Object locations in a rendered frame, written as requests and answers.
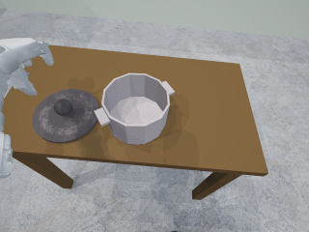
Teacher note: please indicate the left robot forearm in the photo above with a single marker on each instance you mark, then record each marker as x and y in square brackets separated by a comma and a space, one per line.
[9, 63]

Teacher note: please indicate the knob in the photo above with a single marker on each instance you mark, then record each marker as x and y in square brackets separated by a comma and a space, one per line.
[63, 107]

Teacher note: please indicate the pot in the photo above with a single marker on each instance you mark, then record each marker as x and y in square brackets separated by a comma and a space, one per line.
[135, 107]

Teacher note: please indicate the lid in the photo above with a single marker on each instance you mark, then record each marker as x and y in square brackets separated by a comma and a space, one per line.
[56, 128]

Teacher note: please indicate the left robot upper arm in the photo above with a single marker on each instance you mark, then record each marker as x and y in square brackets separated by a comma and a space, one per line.
[6, 156]

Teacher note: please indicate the table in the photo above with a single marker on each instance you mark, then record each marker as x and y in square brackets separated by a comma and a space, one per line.
[210, 125]

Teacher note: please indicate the robot left hand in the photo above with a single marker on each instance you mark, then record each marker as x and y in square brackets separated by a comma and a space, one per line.
[27, 49]

